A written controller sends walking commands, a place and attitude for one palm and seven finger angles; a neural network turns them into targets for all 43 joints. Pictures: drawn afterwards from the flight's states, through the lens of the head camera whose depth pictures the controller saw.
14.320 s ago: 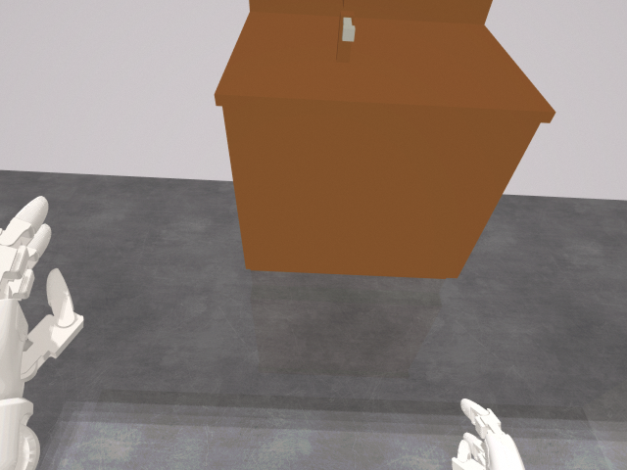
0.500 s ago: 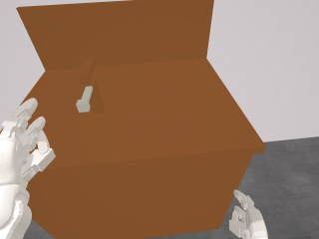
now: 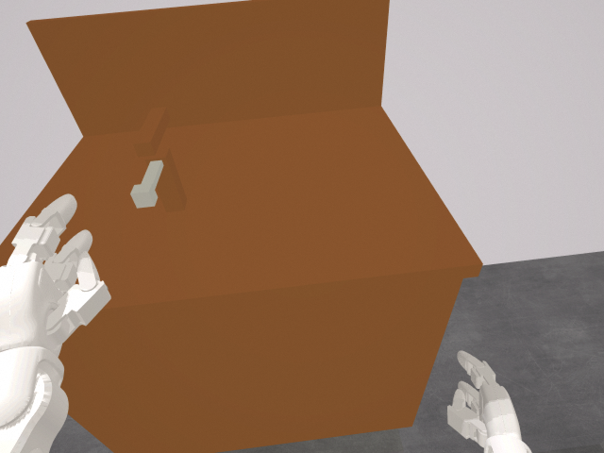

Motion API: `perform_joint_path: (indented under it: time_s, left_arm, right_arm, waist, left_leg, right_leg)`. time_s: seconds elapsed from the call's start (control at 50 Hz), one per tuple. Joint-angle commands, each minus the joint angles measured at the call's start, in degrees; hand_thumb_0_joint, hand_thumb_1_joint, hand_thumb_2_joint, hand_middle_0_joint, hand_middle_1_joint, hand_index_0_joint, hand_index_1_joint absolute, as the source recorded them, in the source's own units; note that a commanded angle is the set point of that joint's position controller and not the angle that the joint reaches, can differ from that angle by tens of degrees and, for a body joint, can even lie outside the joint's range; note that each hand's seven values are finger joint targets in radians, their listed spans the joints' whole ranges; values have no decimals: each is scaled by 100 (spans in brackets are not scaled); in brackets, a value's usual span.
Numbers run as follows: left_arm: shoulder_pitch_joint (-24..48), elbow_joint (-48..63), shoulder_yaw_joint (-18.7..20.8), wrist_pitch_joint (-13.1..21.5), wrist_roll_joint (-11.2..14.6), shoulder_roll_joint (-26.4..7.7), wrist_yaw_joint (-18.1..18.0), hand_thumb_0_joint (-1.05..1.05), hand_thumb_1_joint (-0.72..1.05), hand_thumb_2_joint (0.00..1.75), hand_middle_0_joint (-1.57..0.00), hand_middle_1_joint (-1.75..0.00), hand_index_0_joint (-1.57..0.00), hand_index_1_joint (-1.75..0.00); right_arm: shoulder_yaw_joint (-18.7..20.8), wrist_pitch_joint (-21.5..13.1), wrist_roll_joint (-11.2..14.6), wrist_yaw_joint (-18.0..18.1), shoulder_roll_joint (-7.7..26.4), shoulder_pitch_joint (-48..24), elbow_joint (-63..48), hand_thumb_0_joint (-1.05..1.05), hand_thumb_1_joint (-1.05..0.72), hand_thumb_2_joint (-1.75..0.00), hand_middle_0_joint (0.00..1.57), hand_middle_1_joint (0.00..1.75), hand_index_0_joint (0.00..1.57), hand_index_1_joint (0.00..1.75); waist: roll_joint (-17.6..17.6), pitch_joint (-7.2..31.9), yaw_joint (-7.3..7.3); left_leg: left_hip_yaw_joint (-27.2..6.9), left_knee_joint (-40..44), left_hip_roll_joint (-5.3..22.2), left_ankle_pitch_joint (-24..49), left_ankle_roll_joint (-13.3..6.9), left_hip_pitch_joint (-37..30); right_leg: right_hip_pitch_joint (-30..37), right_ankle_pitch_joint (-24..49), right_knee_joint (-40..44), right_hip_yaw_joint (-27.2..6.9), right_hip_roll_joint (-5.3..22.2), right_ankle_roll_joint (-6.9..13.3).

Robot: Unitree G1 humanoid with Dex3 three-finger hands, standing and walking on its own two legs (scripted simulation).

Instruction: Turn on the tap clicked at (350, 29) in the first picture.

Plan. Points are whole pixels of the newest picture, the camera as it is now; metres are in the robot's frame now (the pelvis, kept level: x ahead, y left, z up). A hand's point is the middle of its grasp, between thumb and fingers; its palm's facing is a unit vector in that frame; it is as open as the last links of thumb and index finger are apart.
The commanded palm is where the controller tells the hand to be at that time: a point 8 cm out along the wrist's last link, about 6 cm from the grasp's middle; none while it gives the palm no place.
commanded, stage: turn the palm inward beside the body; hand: left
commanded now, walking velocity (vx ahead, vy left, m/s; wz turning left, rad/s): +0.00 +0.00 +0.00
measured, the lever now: (144, 195) +0.42 +0.32 +0.15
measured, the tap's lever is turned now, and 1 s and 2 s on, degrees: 0 0 0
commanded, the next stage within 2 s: reach beside the lever's end, fingers flat in 0.08 s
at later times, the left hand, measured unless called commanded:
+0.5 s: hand (109, 267) +0.23 +0.25 +0.20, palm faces +0.42 -0.90 -0.11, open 7.4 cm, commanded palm +0.18 +0.29 +0.21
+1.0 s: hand (116, 245) +0.28 +0.27 +0.19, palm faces +0.46 -0.88 -0.10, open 7.5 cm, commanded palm +0.23 +0.32 +0.19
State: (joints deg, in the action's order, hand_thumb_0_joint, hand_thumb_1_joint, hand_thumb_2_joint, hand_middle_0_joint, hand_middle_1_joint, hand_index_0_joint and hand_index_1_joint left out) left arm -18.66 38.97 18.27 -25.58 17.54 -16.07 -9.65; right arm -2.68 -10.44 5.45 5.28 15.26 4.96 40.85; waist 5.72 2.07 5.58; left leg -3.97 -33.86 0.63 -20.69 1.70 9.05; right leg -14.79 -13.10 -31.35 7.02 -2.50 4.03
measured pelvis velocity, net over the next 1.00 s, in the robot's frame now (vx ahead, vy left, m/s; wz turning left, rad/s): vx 0.02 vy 0.02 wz -0.01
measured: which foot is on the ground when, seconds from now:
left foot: down 0.00-1.00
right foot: down 0.00-1.00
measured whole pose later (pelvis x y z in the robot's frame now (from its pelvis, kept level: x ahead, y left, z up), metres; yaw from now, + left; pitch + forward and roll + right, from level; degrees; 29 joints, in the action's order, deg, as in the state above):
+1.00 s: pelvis +0.02 +0.02 +0.01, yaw +0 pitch -2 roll +0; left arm -5.1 21.1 19.6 -22.2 14.9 -16.5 -8.3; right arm -3.3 -11.2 4.1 6.6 13.5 7.4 40.9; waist 3.5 1.3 4.4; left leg -2.8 -29.5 -1.1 -19.6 0.3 8.2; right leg -15.5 -13.2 -30.0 5.7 -0.9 3.4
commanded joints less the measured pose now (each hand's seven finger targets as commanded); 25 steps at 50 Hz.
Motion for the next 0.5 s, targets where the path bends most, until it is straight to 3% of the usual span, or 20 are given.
perform_joint_path:
  time_s: [0.0, 0.02, 0.06, 0.12, 0.14, 0.16, 0.22, 0.26, 0.28, 0.36, 0.44, 0.46, 0.48]
  left_arm:
    - [711, 1143, 629, 419, -81, -1045, -79, 0, 90, 90, -20, -30, -20, -30]
    - [635, 1170, 624, 442, -81, -1017, -79, 0, 90, 90, -20, -30, -20, -30]
    - [591, 1232, 643, 483, -80, -1018, -53, 0, 90, 90, -20, -30, -20, -30]
    - [561, 1278, 576, 582, -90, -976, -1, 0, 90, 90, -20, -30, -20, -30]
    - [577, 1240, 567, 586, -92, -983, 23, 0, 90, 90, -20, -30, -20, -30]
    - [610, 1291, 561, 599, -95, -951, 49, 0, 90, 90, -20, -30, -20, -30]
    - [966, 880, 462, 585, -106, -881, 100, 0, 90, 90, -20, -30, -20, -30]
    - [1106, 751, 499, 537, -116, -902, 113, 0, 90, 90, -20, -30, -20, -30]
    - [1268, 700, 448, 519, -153, -906, 118, 0, 90, 90, -20, -30, -20, -30]
    - [1400, 924, 249, 499, -278, -827, 113, 0, 90, 90, -20, -30, -20, -30]
    - [1341, 750, 347, 527, -288, -855, 85, 0, 90, 90, -20, -30, -20, -30]
    - [1210, 690, 488, 522, -304, -931, 57, 0, 90, 90, -20, -30, -20, -30]
    - [1371, 732, 336, 541, -319, -776, 49, 0, 90, 90, -20, -30, -20, -30]
  right_arm:
    - [177, -352, -47, 2, 421, -1230, -1091, 0, -90, -90, 20, 30, 20, 30]
    - [181, -351, -65, -5, 429, -1188, -1084, 0, -90, -90, 20, 30, 20, 30]
    - [159, -382, -65, -18, 429, -1172, -1080, 0, -90, -90, 20, 30, 20, 30]
    - [172, -425, -91, -11, 447, -983, -1108, 0, -90, -90, 20, 30, 20, 30]
    - [170, -441, -97, 6, 447, -961, -1126, 0, -90, -90, 20, 30, 20, 30]
    - [142, -481, -75, -1, 428, -1018, -1113, 0, -90, -90, 20, 30, 20, 30]
    - [141, -507, -91, 44, 439, -904, -1051, 0, -90, -90, 20, 30, 20, 30]
    - [110, -535, -70, 61, 423, -999, -1036, 0, -90, -90, 20, 30, 20, 30]
    - [124, -532, -84, 63, 435, -930, -1048, 0, -90, -90, 20, 30, 20, 30]
    - [101, -568, -120, 43, 410, -981, -1130, 0, -90, -90, 20, 30, 20, 30]
    - [131, -498, -188, 32, 404, -786, -1120, 0, -90, -90, 20, 30, 20, 30]
    - [116, -477, -159, 19, 374, -864, -1111, 0, -90, -90, 20, 30, 20, 30]
    - [120, -465, -184, 15, 367, -812, -1136, 0, -90, -90, 20, 30, 20, 30]
  waist:
    - [-509, 389, 75]
    - [-611, 469, 74]
    - [-395, 470, 72]
    - [-461, 562, 55]
    - [-477, 531, 48]
    - [-221, 434, 43]
    - [-468, 239, -21]
    - [-287, 128, -9]
    - [-355, 227, -16]
    - [-44, 469, 21]
    - [-444, 683, 26]
    - [-367, 654, 76]
    - [-348, 739, 35]
  left_leg:
    - [228, 298, -21, 538, -189, 944]
    - [209, 312, -20, 656, -204, 915]
    - [207, 357, -45, 832, -241, 781]
    - [183, 484, -71, 1031, -283, 729]
    - [173, 502, -73, 1052, -291, 693]
    - [156, 533, -76, 1049, -283, 617]
    - [96, 633, -83, 951, -280, 690]
    - [73, 674, -105, 865, -275, 662]
    - [73, 707, -113, 908, -267, 691]
    - [56, 764, -132, 1218, -216, 450]
    - [67, 760, -114, 1628, -151, 450]
    - [65, 793, -104, 1661, -113, 437]
    - [94, 778, -121, 1791, -99, 406]
  right_leg:
    - [821, -1218, 1131, -1272, 909, -512]
    - [853, -1002, 1060, -1196, 879, -509]
    - [791, -706, 959, -1011, 761, -467]
    - [777, -250, 724, -722, 625, -433]
    - [728, -184, 691, -669, 592, -426]
    - [647, -156, 696, -624, 560, -397]
    - [510, -224, 692, -522, 508, -383]
    - [452, -318, 731, -521, 485, -361]
    - [518, -286, 699, -500, 495, -360]
    - [602, 99, 559, -398, 440, -308]
    - [747, 548, 463, -327, 405, -316]
    - [755, 517, 458, -303, 366, -294]
    - [764, 662, 431, -300, 394, -299]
